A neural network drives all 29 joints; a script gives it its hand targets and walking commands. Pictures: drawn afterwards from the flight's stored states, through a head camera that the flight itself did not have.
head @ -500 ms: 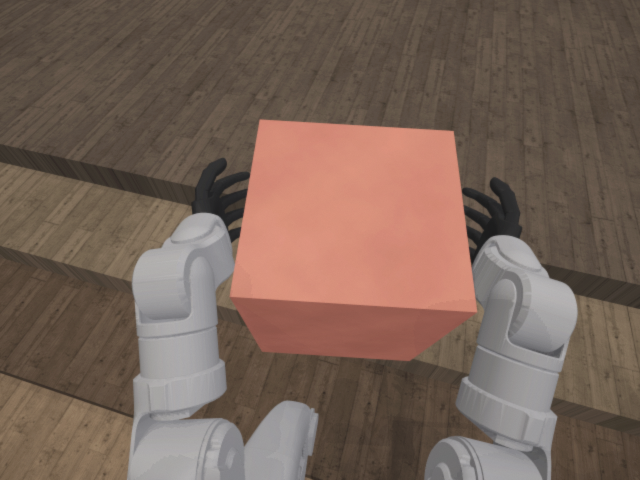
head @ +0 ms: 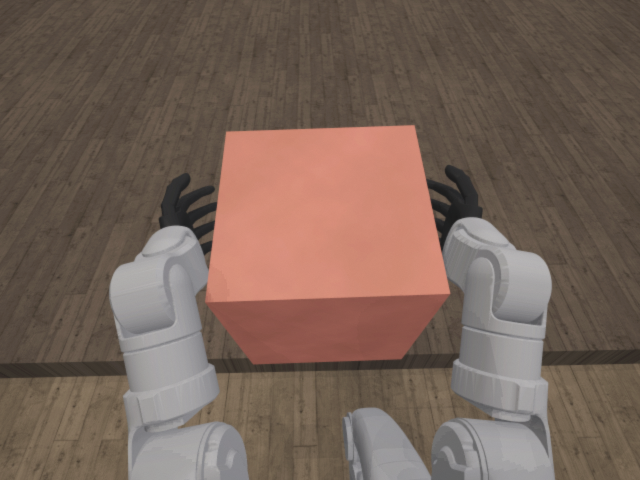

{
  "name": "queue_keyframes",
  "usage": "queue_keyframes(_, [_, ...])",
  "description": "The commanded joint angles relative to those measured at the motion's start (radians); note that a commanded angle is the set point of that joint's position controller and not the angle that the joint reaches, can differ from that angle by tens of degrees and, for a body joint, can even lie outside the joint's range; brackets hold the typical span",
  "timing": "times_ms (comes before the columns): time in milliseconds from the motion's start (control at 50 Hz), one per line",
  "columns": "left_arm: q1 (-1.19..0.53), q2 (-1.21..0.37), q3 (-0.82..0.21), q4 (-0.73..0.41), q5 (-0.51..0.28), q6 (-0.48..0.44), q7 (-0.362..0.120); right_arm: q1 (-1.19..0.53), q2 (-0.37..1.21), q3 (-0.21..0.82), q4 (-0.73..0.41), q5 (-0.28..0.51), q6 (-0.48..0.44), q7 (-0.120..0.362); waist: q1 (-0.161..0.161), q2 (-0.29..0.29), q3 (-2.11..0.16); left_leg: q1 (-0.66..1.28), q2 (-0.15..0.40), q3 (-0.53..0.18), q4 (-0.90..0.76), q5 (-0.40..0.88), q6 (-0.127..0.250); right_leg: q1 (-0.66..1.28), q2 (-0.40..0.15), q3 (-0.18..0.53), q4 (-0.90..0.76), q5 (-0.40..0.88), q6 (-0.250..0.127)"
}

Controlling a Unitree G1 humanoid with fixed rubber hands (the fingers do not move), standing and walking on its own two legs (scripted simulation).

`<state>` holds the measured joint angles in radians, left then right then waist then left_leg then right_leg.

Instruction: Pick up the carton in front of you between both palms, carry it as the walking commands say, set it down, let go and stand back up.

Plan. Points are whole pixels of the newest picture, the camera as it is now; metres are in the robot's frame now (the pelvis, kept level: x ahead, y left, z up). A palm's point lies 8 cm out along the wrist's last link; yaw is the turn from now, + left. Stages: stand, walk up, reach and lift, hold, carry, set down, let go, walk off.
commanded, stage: carry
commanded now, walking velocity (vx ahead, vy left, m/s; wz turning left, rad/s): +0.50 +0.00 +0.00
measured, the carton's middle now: (324, 259) +0.36 -0.03 +0.08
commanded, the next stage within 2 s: none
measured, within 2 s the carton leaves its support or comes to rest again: neither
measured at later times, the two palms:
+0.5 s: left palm (206, 54) +0.57 +0.10 +0.24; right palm (437, 39) +0.60 -0.20 +0.24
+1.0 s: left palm (216, 39) +0.62 +0.09 +0.24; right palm (437, 29) +0.63 -0.21 +0.24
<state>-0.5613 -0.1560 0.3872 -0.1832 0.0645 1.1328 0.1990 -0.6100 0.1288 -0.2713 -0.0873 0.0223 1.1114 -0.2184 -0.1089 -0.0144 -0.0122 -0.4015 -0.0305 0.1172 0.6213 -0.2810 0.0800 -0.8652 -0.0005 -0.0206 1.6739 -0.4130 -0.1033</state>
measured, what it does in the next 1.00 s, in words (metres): climbs: right foot 0.11 m higher, then left foot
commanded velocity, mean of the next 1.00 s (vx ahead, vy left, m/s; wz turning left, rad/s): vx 0.01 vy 0.00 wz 0.00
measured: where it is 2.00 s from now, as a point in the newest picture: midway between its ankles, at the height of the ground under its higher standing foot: (334, 426)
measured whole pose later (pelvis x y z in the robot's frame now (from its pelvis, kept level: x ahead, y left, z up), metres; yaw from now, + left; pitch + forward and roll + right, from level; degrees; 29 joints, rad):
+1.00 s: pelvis +0.30 -0.07 +0.12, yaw +1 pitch +1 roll +0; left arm -0.55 -0.15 0.37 0.12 0.09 1.10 0.17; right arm -0.55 0.16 -0.38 0.13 -0.11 1.09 -0.18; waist 0.01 0.00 -0.11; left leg -0.33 0.00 0.09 0.53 -0.21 0.05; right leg -0.31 0.01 -0.12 0.53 -0.24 -0.06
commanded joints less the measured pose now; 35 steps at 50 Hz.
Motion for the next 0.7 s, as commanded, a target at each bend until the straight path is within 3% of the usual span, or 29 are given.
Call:
queue_keyframes(0, [-0.574,-0.586,-0.605,0.01,-0.137,-0.011,0.003,-0.577,0.714,0.609,-0.098,0.194,-0.006,0.031,-0.015,0.11,-0.41,0.606,0.36,-0.515,-0.25,0.189,0.251,-0.453,-0.054,0.035,0.281,-0.121,-0.019])
queue_keyframes(20, [-0.568,-0.575,-0.608,0.019,-0.146,-0.002,0.006,-0.55,0.685,0.588,-0.086,0.171,0.002,0.022,-0.019,0.085,-0.383,0.658,0.366,-0.505,-0.26,0.149,0.241,-0.561,-0.072,0.045,0.326,-0.158,-0.018])
queue_keyframes(60, [-0.569,-0.554,-0.6,0.029,-0.147,0.011,0.013,-0.529,0.644,0.555,-0.075,0.136,0.018,0.01,0.016,0.054,-0.301,0.564,0.297,-0.396,-0.323,0.117,0.174,-0.536,-0.093,-0.009,0.149,-0.137,0.002])
queue_keyframes(80, [-0.579,-0.55,-0.596,0.028,-0.152,0.016,0.016,-0.527,0.629,0.54,-0.073,0.126,0.023,0.009,0.028,0.078,-0.262,0.502,0.271,-0.343,-0.368,0.109,0.15,-0.493,-0.097,-0.045,0.06,-0.108,0.019])
queue_keyframes(100, [-0.586,-0.555,-0.601,0.038,-0.159,0.02,0.017,-0.519,0.621,0.527,-0.066,0.124,0.028,0.008,0.055,0.098,-0.266,0.38,0.221,-0.243,-0.404,0.191,0.128,-0.304,-0.106,-0.081,-0.12,-0.039,0.018])
queue_keyframes(120, [-0.598,-0.569,-0.611,0.042,-0.17,0.023,0.017,-0.518,0.613,0.514,-0.063,0.117,0.032,0.007,0.068,0.173,-0.26,0.29,0.199,-0.149,-0.457,0.325,0.109,-0.116,-0.106,-0.103,-0.309,-0.012,0.014])
queue_keyframes(140, [-0.616,-0.586,-0.621,0.046,-0.182,0.025,0.017,-0.508,0.613,0.497,-0.053,0.104,0.036,0.008,0.098,0.227,-0.277,0.187,0.176,-0.021,-0.454,0.544,0.094,0.093,-0.074,-0.16,-0.428,0.097,0.001])
queue_keyframes(160, [-0.631,-0.603,-0.629,0.057,-0.198,0.025,0.016,-0.489,0.611,0.489,-0.045,0.092,0.039,0.009,0.118,0.252,-0.308,0.18,0.173,0.016,-0.4,0.875,0.081,0.235,-0.025,-0.206,-0.532,0.19,-0.007])
queue_keyframes(180, [-0.618,-0.619,-0.638,0.072,-0.2,0.025,0.014,-0.481,0.608,0.476,-0.04,0.082,0.041,0.009,0.169,0.29,-0.372,0.254,0.18,0.051,-0.275,1.21,0.063,0.318,0.033,-0.259,-0.575,0.222,-0.009])
queue_keyframes(200, [-0.6,-0.634,-0.641,0.086,-0.203,0.023,0.011,-0.49,0.609,0.473,-0.037,0.068,0.041,0.009,0.226,0.292,-0.432,0.335,0.187,0.083,-0.086,1.385,0.024,0.416,0.074,-0.279,-0.695,0.258,-0.002])
queue_keyframes(220, [-0.599,-0.657,-0.65,0.078,-0.213,0.018,0.006,-0.494,0.61,0.465,-0.04,0.056,0.037,0.009,0.28,0.227,-0.487,0.368,0.154,0.114,0.153,1.333,-0.021,0.569,0.118,-0.271,-0.971,0.386,0.015])
queue_keyframes(240, [-0.635,-0.678,-0.668,0.068,-0.218,0.011,-0.001,-0.501,0.609,0.436,-0.044,0.026,0.035,0.007,0.266,-0.004,-0.568,0.223,0.067,0.03,0.445,0.731,-0.091,0.807,-0.02,-0.008,-1.14,0.838,-0.036])
queue_keyframes(260, [-0.633,-0.682,-0.688,0.07,-0.247,0.003,-0.001,-0.448,0.619,0.436,-0.021,0.015,0.031,0.004,0.191,-0.249,-0.64,-0.122,-0.082,-0.06,0.859,-0.094,-0.145,1.023,-0.348,0.491,-1.142,1.585,-0.197])
queue_keyframes(280, [-0.635,-0.717,-0.731,0.045,-0.286,-0.011,-0.006,-0.435,0.629,0.423,-0.004,0.003,0.027,0.001,0.192,-0.207,-0.778,-0.065,-0.059,-0.275,1.02,-0.079,-0.102,1.004,-0.35,0.485,-1.099,1.612,-0.258])
queue_keyframes(300, [-0.68,-0.741,-0.742,-0.01,-0.301,-0.027,-0.01,-0.49,0.683,0.437,-0.048,0.021,0.017,0.007,0.195,-0.173,-0.753,-0.156,-0.05,-0.283,1.086,-0.082,-0.077,0.998,-0.324,0.474,-1.077,1.327,-0.255])
queue_keyframes(340, [-0.756,-0.809,-0.767,-0.077,-0.347,-0.044,-0.03,-0.576,0.714,0.467,-0.131,0.054,0.001,0.016,0.161,-0.125,-0.611,-0.317,0.019,-0.249,1.077,-0.045,-0.038,0.907,-0.281,0.413,-1.12,0.761,-0.196])
queue_keyframes(360, [-0.749,-0.813,-0.779,-0.091,-0.355,-0.05,-0.036,-0.589,0.718,0.48,-0.143,0.061,-0.005,0.017,0.148,-0.114,-0.573,-0.34,0.029,-0.232,1.07,-0.068,-0.029,0.887,-0.271,0.39,-1.153,0.665,-0.191])
queue_keyframes(420, [-0.669,-0.738,-0.776,-0.129,-0.327,-0.059,-0.031,-0.54,0.674,0.535,-0.195,0.08,-0.023,0.016,0.16,-0.033,-0.543,-0.429,0.046,-0.19,1.01,-0.083,-0.016,0.929,-0.267,0.298,-1.175,0.606,-0.184])
queue_keyframes(440, [-0.648,-0.712,-0.772,-0.141,-0.313,-0.057,-0.023,-0.521,0.656,0.549,-0.206,0.092,-0.022,0.015,0.145,0.027,-0.534,-0.353,0.064,-0.164,0.801,-0.143,-0.018,0.861,-0.257,0.229,-1.184,0.659,-0.165])
queue_keyframes(460, [-0.62,-0.678,-0.761,-0.142,-0.294,-0.05,-0.015,-0.501,0.635,0.553,-0.203,0.097,-0.016,0.013,0.134,0.033,-0.512,-0.284,0.053,-0.121,0.617,-0.161,-0.022,0.807,-0.233,0.152,-1.19,0.688,-0.149])
queue_keyframes(480, [-0.586,-0.652,-0.744,-0.13,-0.275,-0.039,-0.008,-0.486,0.62,0.556,-0.192,0.105,-0.005,0.011,0.148,0.01,-0.504,-0.198,0.019,-0.048,0.452,-0.189,-0.028,0.761,-0.212,0.08,-1.198,0.751,-0.141])
queue_keyframes(520, [-0.525,-0.585,-0.694,-0.096,-0.223,-0.012,0.001,-0.459,0.604,0.565,-0.169,0.111,0.019,0.01,0.122,-0.133,-0.515,-0.04,-0.001,-0.027,0.262,-0.043,-0.024,0.716,-0.218,0.018,-1.177,0.908,-0.132])
queue_keyframes(560, [-0.478,-0.542,-0.646,-0.05,-0.173,0.017,0.008,-0.473,0.599,0.56,-0.133,0.123,0.044,0.012,0.11,-0.147,-0.533,0.046,0.016,-0.028,0.04,0.126,-0.026,0.735,-0.226,-0.011,-1.14,0.933,-0.124])
queue_keyframes(580, [-0.477,-0.532,-0.626,-0.026,-0.155,0.031,0.011,-0.484,0.606,0.556,-0.113,0.133,0.054,0.015,0.103,-0.131,-0.518,0.118,0.017,-0.025,-0.131,0.228,-0.024,0.719,-0.201,-0.036,-1.107,0.851,-0.104])
queue_keyframes(600, [-0.473,-0.524,-0.602,-0.002,-0.131,0.044,0.014,-0.507,0.608,0.55,-0.098,0.137,0.063,0.017,0.117,-0.112,-0.497,0.171,0.034,-0.052,-0.214,0.3,-0.021,0.698,-0.166,-0.035,-1.081,0.722,-0.074])
queue_keyframes(620, [-0.471,-0.509,-0.58,0.038,-0.109,0.057,0.019,-0.518,0.608,0.536,-0.068,0.137,0.074,0.02,0.133,-0.038,-0.495,0.256,0.15,-0.16,-0.203,0.527,-0.007,0.617,-0.147,-0.029,-1.036,0.454,-0.026])
queue_keyframes(640, [-0.476,-0.515,-0.565,0.059,-0.092,0.063,0.021,-0.553,0.61,0.521,-0.042,0.13,0.076,0.016,0.144,0.086,-0.53,0.321,0.26,-0.249,-0.12,0.709,0.053,0.58,-0.101,-0.002,-1.089,0.139,0.024])
queue_keyframes(660, [-0.517,-0.524,-0.56,0.057,-0.088,0.065,0.019,-0.554,0.634,0.513,-0.02,0.122,0.077,0.016,0.131,0.136,-0.491,0.224,0.262,-0.285,-0.18,0.452,0.059,0.607,-0.077,-0.004,-1.122,0.031,0.044])
queue_keyframes(680, [-0.57,-0.559,-0.566,0.068,-0.096,0.067,0.014,-0.572,0.657,0.505,0.004,0.111,0.077,0.02,0.124,0.107,-0.428,0.141,0.234,-0.285,-0.232,0.228,0.045,0.643,-0.072,0.001,-1.144,0.058,0.044])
